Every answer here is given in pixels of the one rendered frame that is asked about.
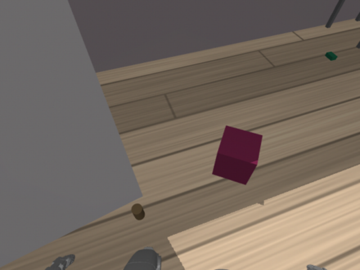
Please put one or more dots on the left robot hand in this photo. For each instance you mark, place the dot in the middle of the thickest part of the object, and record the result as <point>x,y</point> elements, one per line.
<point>61,263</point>

